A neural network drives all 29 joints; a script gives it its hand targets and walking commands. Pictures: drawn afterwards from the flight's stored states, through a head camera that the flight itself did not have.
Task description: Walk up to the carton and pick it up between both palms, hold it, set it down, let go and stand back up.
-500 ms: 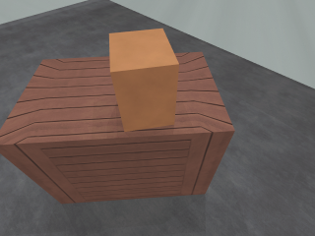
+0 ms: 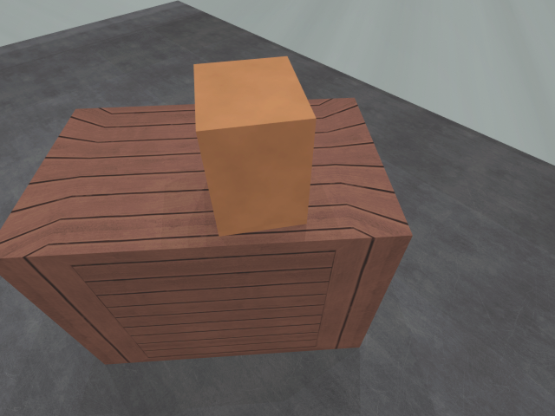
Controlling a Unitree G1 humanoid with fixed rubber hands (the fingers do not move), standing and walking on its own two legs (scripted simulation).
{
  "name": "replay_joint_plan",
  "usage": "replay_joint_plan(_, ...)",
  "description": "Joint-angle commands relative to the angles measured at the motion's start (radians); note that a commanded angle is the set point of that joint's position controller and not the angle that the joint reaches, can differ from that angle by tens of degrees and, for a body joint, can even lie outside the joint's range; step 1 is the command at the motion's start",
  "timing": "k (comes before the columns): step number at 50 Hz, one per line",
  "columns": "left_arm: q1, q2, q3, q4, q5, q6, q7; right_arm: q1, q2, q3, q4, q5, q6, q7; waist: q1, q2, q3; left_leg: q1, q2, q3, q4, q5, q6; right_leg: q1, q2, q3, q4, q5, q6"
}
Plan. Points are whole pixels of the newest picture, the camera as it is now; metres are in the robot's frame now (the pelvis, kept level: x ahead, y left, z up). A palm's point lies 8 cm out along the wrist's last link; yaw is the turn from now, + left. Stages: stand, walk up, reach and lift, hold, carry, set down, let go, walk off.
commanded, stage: stand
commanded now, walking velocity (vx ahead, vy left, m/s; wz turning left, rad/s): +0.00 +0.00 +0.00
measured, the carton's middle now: (252, 147) +0.64 +0.08 +0.02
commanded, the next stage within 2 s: walk up in 1.20 s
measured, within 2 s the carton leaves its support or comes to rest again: neither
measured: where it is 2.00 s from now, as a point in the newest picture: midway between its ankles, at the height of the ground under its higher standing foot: outside the picture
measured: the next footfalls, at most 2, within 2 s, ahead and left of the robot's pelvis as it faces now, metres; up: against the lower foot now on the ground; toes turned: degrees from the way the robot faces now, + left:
left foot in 1.70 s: +0.14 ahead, +0.21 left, +0.00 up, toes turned +11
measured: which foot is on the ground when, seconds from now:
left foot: down 0.00-1.00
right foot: down 0.00-1.00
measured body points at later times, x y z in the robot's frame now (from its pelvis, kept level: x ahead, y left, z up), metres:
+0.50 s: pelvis +0.00 +0.00 +0.00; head +0.01 +0.00 +0.45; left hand -0.04 +0.20 -0.17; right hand -0.04 -0.20 -0.16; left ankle -0.01 +0.12 -0.74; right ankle -0.01 -0.13 -0.74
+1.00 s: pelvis -0.01 +0.00 +0.00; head +0.01 +0.00 +0.45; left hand -0.04 +0.20 -0.17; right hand -0.04 -0.21 -0.16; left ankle -0.01 +0.12 -0.74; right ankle -0.01 -0.13 -0.74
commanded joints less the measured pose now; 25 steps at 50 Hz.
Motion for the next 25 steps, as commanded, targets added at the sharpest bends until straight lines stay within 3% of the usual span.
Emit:
replay_joint_plan(1, 0.085, 0.089, 0.017, -0.008, -0.006, -0.005, 0.007, 0.122, -0.029, 0.003, 0.010, 0.002, 0.000, -0.009, -0.018, 0.032, 0.072, -0.004, 0.070, -0.055, -0.082, 0.120, 0.036, -0.068, -0.080, 0.072, -0.072, 0.104, -0.040)
replay_joint_plan(2, 0.082, 0.058, 0.012, -0.011, 0.000, -0.009, 0.004, 0.095, -0.062, -0.007, -0.002, 0.004, -0.002, -0.010, -0.003, -0.048, 0.046, -0.019, 0.076, -0.078, -0.079, 0.129, 0.044, -0.037, -0.067, 0.056, -0.076, 0.104, -0.038)
replay_joint_plan(5, 0.078, 0.087, 0.011, -0.018, -0.009, -0.008, 0.000, 0.085, -0.103, -0.022, -0.011, 0.001, -0.002, 0.003, -0.008, 0.029, 0.045, -0.023, 0.075, -0.065, -0.093, 0.117, 0.046, -0.024, -0.073, 0.062, -0.086, 0.118, -0.037)
replay_joint_plan(6, 0.075, 0.058, 0.006, -0.001, 0.002, -0.005, 0.007, 0.104, -0.041, -0.010, 0.002, 0.002, -0.004, 0.003, -0.021, 0.029, 0.080, -0.019, 0.085, -0.088, -0.092, 0.123, 0.045, -0.033, -0.073, 0.049, -0.073, 0.135, -0.034)
replay_joint_plan(7, 0.070, 0.058, 0.001, -0.010, -0.009, -0.002, 0.006, 0.144, -0.048, -0.006, 0.020, 0.001, 0.001, 0.002, -0.020, 0.039, 0.098, -0.042, 0.067, -0.061, -0.107, 0.098, 0.034, -0.045, -0.074, 0.051, -0.077, 0.108, -0.031)
replay_joint_plan(8, 0.117, 0.059, 0.006, -0.002, -0.008, -0.001, 0.012, 0.144, -0.073, -0.012, 0.013, -0.001, 0.004, 0.005, -0.004, 0.035, 0.060, -0.027, 0.073, -0.082, -0.107, 0.082, 0.037, -0.021, -0.063, 0.045, -0.067, 0.114, -0.021)
replay_joint_plan(9, 0.122, 0.111, 0.022, 0.012, -0.011, 0.003, 0.012, 0.095, -0.021, 0.002, -0.006, -0.001, -0.004, 0.003, 0.013, -0.014, 0.078, -0.051, 0.077, -0.095, -0.106, 0.107, 0.046, -0.016, -0.068, 0.044, -0.056, 0.134, -0.027)
replay_joint_plan(10, 0.108, 0.033, -0.003, 0.008, -0.001, 0.001, 0.004, 0.094, -0.044, -0.009, 0.006, -0.001, -0.001, 0.001, -0.002, 0.044, 0.071, -0.045, 0.064, -0.063, -0.108, 0.101, 0.039, -0.013, -0.067, 0.060, -0.073, 0.104, -0.030)
replay_joint_plan(11, 0.084, 0.025, 0.000, -0.001, 0.005, 0.001, 0.007, 0.128, -0.052, -0.011, 0.016, 0.001, 0.000, 0.002, 0.005, 0.000, 0.078, -0.043, 0.052, -0.047, -0.085, 0.111, 0.027, -0.031, -0.067, 0.048, -0.064, 0.112, -0.018)
replay_joint_plan(12, 0.087, 0.054, 0.004, -0.003, 0.000, 0.004, 0.005, 0.116, -0.041, -0.003, 0.013, 0.003, -0.002, 0.002, 0.007, 0.049, 0.073, -0.027, 0.066, -0.064, -0.096, 0.123, 0.028, -0.049, -0.070, 0.042, -0.052, 0.146, -0.028)
replay_joint_plan(13, 0.127, 0.078, 0.015, 0.008, -0.008, 0.001, -0.001, 0.114, -0.018, 0.001, 0.011, -0.003, -0.005, 0.000, 0.009, -0.015, 0.040, 0.020, 0.078, -0.082, -0.085, 0.113, 0.039, -0.050, -0.051, 0.024, -0.060, 0.131, -0.024)
replay_joint_plan(14, 0.085, 0.020, 0.000, 0.007, 0.004, 0.002, 0.002, 0.117, -0.073, -0.017, -0.001, 0.003, -0.003, -0.003, -0.014, -0.035, 0.044, 0.008, 0.084, -0.074, -0.072, 0.139, 0.030, -0.067, -0.055, 0.031, -0.073, 0.135, -0.018)
replay_joint_plan(15, 0.074, 0.003, -0.011, 0.006, 0.014, -0.002, 0.012, 0.101, -0.083, -0.022, -0.003, 0.005, 0.003, 0.001, -0.017, 0.022, 0.053, -0.017, 0.073, -0.070, -0.078, 0.105, 0.030, -0.058, -0.067, 0.044, -0.077, 0.136, -0.019)
replay_joint_plan(17, 0.088, 0.081, 0.013, 0.004, -0.012, -0.010, 0.018, 0.102, -0.015, -0.011, 0.008, -0.001, -0.002, 0.010, -0.011, 0.004, 0.105, -0.083, 0.062, -0.055, -0.075, 0.101, 0.036, -0.035, -0.079, 0.072, -0.077, 0.121, -0.031)
replay_joint_plan(18, 0.122, 0.146, 0.033, 0.009, -0.004, -0.002, 0.013, 0.132, -0.039, -0.005, 0.006, -0.013, -0.003, -0.002, 0.006, -0.036, 0.071, -0.050, 0.081, -0.086, -0.098, 0.088, 0.047, -0.033, -0.072, 0.038, -0.080, 0.107, -0.032)
replay_joint_plan(19, 0.094, 0.072, 0.014, 0.001, 0.000, 0.004, 0.016, 0.108, -0.054, -0.013, -0.001, -0.009, -0.014, 0.008, 0.004, 0.049, 0.079, -0.077, 0.078, -0.066, -0.097, 0.074, 0.044, -0.003, -0.081, 0.064, -0.063, 0.143, -0.038)
replay_joint_plan(21, 0.115, 0.057, 0.012, 0.004, -0.003, 0.006, 0.005, 0.141, -0.033, -0.007, 0.013, -0.001, -0.008, -0.004, -0.002, -0.002, 0.054, -0.045, 0.087, -0.089, -0.094, 0.068, 0.050, -0.054, -0.067, 0.037, -0.071, 0.075, -0.029)
replay_joint_plan(22, 0.113, 0.006, -0.006, 0.013, -0.008, 0.006, 0.010, 0.124, -0.089, -0.024, 0.004, 0.004, -0.006, 0.003, -0.008, 0.036, 0.037, -0.025, 0.083, -0.082, -0.098, 0.047, 0.041, -0.040, -0.053, 0.039, -0.058, 0.113, -0.025)
replay_joint_plan(23, 0.088, 0.040, 0.006, 0.004, -0.007, 0.000, 0.011, 0.117, -0.067, -0.020, -0.002, 0.009, -0.010, 0.006, -0.021, 0.028, 0.081, -0.064, 0.081, -0.088, -0.102, 0.064, 0.040, -0.054, -0.066, 0.042, -0.065, 0.100, -0.035)
replay_joint_plan(24, 0.127, 0.085, 0.013, 0.007, 0.000, -0.001, 0.012, 0.120, -0.058, -0.016, 0.005, -0.006, -0.009, 0.008, -0.004, 0.036, 0.069, -0.040, 0.072, -0.077, -0.080, 0.084, 0.044, -0.064, -0.067, 0.052, -0.070, 0.109, -0.032)
replay_joint_plan(25, 0.105, 0.075, 0.013, 0.003, -0.008, -0.009, 0.012, 0.152, -0.036, -0.008, 0.008, -0.003, -0.010, 0.006, -0.026, -0.038, 0.082, -0.029, 0.077, -0.069, -0.077, 0.127, 0.044, -0.071, -0.072, 0.041, -0.059, 0.126, -0.031)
